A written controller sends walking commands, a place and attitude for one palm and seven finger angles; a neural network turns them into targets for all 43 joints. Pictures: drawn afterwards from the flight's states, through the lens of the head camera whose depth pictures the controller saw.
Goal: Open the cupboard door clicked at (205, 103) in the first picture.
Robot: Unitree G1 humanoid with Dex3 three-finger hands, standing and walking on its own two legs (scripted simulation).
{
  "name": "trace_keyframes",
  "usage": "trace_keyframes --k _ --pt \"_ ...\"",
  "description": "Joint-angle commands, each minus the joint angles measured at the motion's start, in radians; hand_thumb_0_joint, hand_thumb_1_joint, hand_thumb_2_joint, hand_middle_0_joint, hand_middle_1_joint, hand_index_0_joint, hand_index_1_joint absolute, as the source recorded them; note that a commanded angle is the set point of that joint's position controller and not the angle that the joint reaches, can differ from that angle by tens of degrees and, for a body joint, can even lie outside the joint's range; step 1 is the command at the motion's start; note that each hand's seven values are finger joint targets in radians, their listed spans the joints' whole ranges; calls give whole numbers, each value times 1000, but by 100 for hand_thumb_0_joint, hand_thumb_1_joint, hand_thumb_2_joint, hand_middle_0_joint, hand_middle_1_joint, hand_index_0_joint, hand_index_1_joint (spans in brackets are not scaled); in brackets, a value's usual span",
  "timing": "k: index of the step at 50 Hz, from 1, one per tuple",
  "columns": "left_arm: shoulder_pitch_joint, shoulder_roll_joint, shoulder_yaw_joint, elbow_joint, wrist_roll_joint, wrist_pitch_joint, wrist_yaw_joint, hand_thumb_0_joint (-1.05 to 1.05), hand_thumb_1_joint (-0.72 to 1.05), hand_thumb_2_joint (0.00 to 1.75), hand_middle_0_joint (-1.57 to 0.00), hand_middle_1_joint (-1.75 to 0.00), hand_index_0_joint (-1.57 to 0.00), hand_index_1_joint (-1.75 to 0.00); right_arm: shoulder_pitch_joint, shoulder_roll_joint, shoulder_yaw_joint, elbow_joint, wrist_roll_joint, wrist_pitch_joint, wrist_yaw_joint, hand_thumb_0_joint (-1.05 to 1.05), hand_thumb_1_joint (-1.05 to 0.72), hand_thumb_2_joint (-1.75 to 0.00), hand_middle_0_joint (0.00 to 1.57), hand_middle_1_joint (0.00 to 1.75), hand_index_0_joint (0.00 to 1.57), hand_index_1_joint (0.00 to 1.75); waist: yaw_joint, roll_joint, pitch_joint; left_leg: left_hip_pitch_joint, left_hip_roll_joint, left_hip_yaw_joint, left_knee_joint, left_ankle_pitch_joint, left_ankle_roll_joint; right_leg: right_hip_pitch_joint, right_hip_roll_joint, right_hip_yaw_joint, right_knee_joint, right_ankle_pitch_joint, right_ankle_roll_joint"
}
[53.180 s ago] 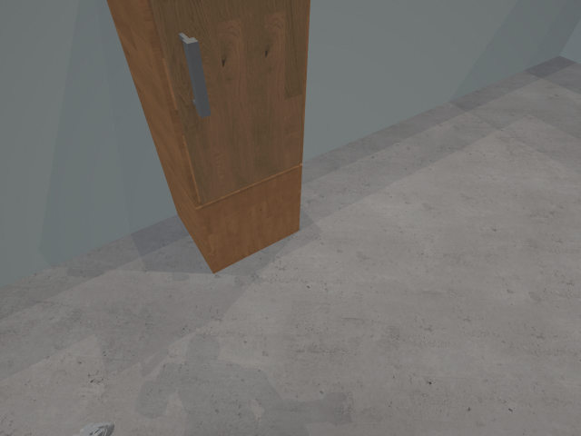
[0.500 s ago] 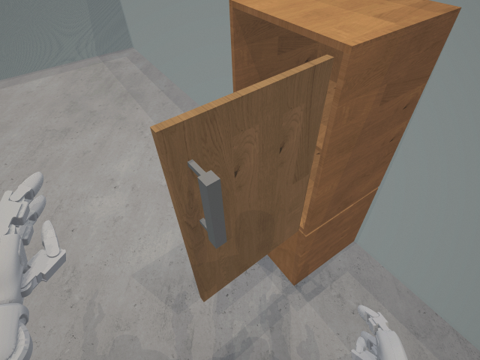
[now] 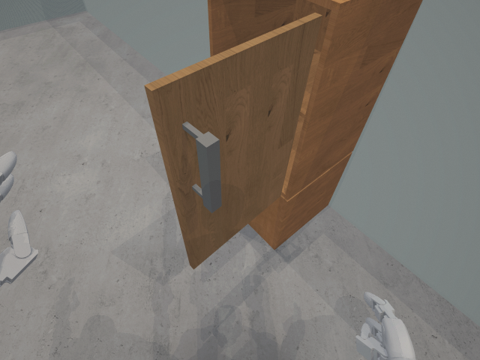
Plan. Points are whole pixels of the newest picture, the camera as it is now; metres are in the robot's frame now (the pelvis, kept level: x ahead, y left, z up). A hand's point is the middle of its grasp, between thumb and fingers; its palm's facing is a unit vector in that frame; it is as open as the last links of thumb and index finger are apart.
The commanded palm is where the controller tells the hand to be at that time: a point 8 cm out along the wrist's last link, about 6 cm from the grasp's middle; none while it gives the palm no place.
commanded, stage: step back with the hand held close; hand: left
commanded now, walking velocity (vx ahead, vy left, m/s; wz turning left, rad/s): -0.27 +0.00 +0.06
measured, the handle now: (201, 169) +0.41 +0.10 +0.09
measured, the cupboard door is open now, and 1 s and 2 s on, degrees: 94 94 94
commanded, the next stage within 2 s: stop stepping back and stand still in 0.74 s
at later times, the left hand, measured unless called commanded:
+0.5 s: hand out of the picture +0.12 +0.28 +0.18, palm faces +0.49 -0.75 -0.44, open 7.4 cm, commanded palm +0.06 +0.30 +0.18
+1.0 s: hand out of the picture +0.00 +0.23 +0.17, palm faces +0.33 -0.79 -0.52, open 7.4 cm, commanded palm -0.05 +0.27 +0.18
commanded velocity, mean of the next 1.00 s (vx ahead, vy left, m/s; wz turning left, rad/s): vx -0.25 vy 0.01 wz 0.05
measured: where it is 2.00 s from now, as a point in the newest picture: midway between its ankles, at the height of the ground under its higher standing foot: outside the picture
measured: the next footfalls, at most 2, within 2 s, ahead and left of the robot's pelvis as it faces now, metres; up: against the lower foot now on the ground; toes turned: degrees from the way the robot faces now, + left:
right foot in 0.58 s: -0.17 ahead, -0.12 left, +0.00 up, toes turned -1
left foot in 0.72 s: +0.00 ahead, +0.06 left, +0.00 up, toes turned -2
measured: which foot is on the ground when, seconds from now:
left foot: down 0.00-0.62, up 0.64-0.70, down 0.72-1.00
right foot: down 0.00-0.30, up 0.32-0.56, down 0.58-0.74, up 0.76-0.98, down 1.00-1.00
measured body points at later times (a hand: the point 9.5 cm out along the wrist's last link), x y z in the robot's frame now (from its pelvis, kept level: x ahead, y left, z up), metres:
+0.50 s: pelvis -0.08 +0.00 +0.00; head -0.06 +0.02 +0.45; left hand +0.08 +0.31 +0.20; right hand +0.08 -0.22 -0.08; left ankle +0.04 +0.08 -0.73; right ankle -0.16 -0.12 -0.70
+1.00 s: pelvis -0.20 -0.02 +0.00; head -0.18 +0.00 +0.45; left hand -0.02 +0.27 +0.20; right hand -0.04 -0.27 -0.06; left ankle -0.04 +0.07 -0.73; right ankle -0.24 -0.11 -0.73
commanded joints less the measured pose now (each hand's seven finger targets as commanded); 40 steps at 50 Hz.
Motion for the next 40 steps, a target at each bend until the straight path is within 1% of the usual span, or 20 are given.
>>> trace_keyframes --k 1,5,9,11,14,15,16,19,24,26,28,29,30,31,32,33,35,37,38,40 --pt "-58 147 153 -180 21 -81 31 0 90 90 -20 -30 -20 -30 -93 -138 -53 -153 -7 -79 -8 0 -90 -90 20 30 20 30 4 150 -79 -355 194 -203 -268 -384 40 291 7 15 147 72 -9" --pt "-92 127 141 -181 30 -99 33 0 90 90 -20 -30 -20 -30 -58 -132 -57 -139 -4 -106 -2 0 -90 -90 20 30 20 30 -11 54 -83 -354 151 -185 -172 -442 30 221 -26 66 94 -1 -27" --pt "-94 139 127 -213 17 -112 42 0 90 90 -20 -30 -20 -30 -40 -115 -52 -106 -11 -120 4 0 -90 -90 20 30 20 30 -24 -65 -93 -80 45 -121 78 -295 -25 -105 -142 194 -140 -186 -92" --pt "-110 150 127 -237 14 -118 51 0 90 90 -20 -30 -20 -30 -39 -114 -49 -87 -13 -121 6 0 -90 -90 20 30 20 30 -30 -40 -110 17 30 -127 127 -238 -39 -189 -165 176 -149 -176 -108" --pt "-96 168 158 -256 13 -129 57 0 90 90 -20 -30 -20 -30 -57 -125 -40 -101 -12 -125 -6 0 -90 -90 20 30 20 30 -24 120 -76 -136 137 -268 -138 -403 -3 -101 -46 60 25 -230 -39" --pt "-92 163 181 -266 20 -136 57 0 90 90 -20 -30 -20 -30 -73 -140 -43 -109 -17 -135 -8 0 -90 -90 20 30 20 30 -12 282 -87 -331 257 -405 -341 -579 41 90 41 -14 251 -186 -4" --pt "-104 180 200 -264 30 -142 57 0 90 90 -20 -30 -20 -30 -81 -129 -48 -109 -23 -143 -14 0 -90 -90 20 30 20 30 -2 345 -111 -439 343 -495 -447 -611 79 205 80 -30 484 -180 4" --pt "-34 158 193 -175 4 -135 52 0 90 90 -20 -30 -20 -30 -66 -105 -65 -74 -23 -167 6 0 -90 -90 20 30 20 30 2 137 -143 -218 322 -384 -355 -367 91 52 66 0 557 -290 -19" --pt "-68 101 70 -213 -23 -105 45 0 90 90 -20 -30 -20 -30 -77 -101 -41 -34 -29 -176 25 0 -90 -90 20 30 20 30 -1 225 -158 -9 248 -260 -391 -215 2 93 72 -75 130 -334 -44" --pt "-88 137 87 -216 -25 -106 41 0 90 90 -20 -30 -20 -30 -88 -106 -44 -29 -30 -162 26 0 -90 -90 20 30 20 30 1 187 -154 46 209 -200 -304 -86 -42 114 37 -50 -142 -189 -67" --pt "-125 205 122 -227 -27 -121 35 0 90 90 -20 -30 -20 -30 -94 -90 -37 -24 -26 -135 27 0 -90 -90 20 30 20 30 -6 -26 -187 173 107 -97 -21 26 -85 -33 -148 165 -272 -4 -135" --pt "-149 241 150 -220 -25 -129 42 0 90 90 -20 -30 -20 -30 -108 -77 -25 -22 -31 -133 22 0 -90 -90 20 30 20 30 2 -99 -180 181 61 -59 113 -23 -94 -109 -242 191 -292 128 -149" --pt "-161 255 164 -199 -12 -137 46 0 90 90 -20 -30 -20 -30 -116 -69 -15 -24 -38 -132 17 0 -90 -90 20 30 20 30 3 -76 -181 108 44 -47 166 -69 -92 -35 -253 160 -218 446 -145" --pt "-170 234 138 -205 -17 -125 35 0 90 90 -20 -30 -20 -30 -137 -72 -30 -31 -7 -132 11 0 -90 -90 20 30 20 30 4 -225 -237 32 -3 -58 219 -93 -78 94 -225 109 -132 717 -99" --pt "-97 263 188 -165 -11 -95 31 0 90 90 -20 -30 -20 -30 -129 -84 -34 -51 -3 -118 2 0 -90 -90 20 30 20 30 2 -256 -225 -47 -6 -47 210 -68 -71 178 -208 69 -65 921 -73" --pt "-67 228 161 -164 -15 -76 18 0 90 90 -20 -30 -20 -30 -135 -74 -17 -68 1 -105 -2 0 -90 -90 20 30 20 30 0 -185 -210 -52 -16 -44 137 -6 -69 210 -191 36 -17 944 -74" --pt "-52 237 167 -211 -31 -73 3 0 90 90 -20 -30 -20 -30 -132 -99 -8 -74 3 -93 -14 0 -90 -90 20 30 20 30 -6 62 -212 146 31 -92 -51 497 -37 103 -61 -35 98 744 -4" --pt "-29 207 140 -227 -56 -89 -12 0 90 90 -20 -30 -20 -30 -99 -128 -32 -64 0 -122 10 0 -90 -90 20 30 20 30 15 233 -279 326 263 -317 -194 922 52 -25 62 -2 309 -250 -1" --pt "15 217 159 -202 -46 -88 -13 0 90 90 -20 -30 -20 -30 -91 -120 -41 -60 -26 -139 20 0 -90 -90 20 30 20 30 28 245 -286 230 313 -382 -237 743 75 -8 82 33 417 -439 -14" --pt "10 204 160 -260 -48 -87 3 0 90 90 -20 -30 -20 -30 -73 -116 -48 -45 -32 -158 25 0 -90 -90 20 30 20 30 17 187 -253 147 309 -361 -291 438 89 6 65 39 448 -354 -18"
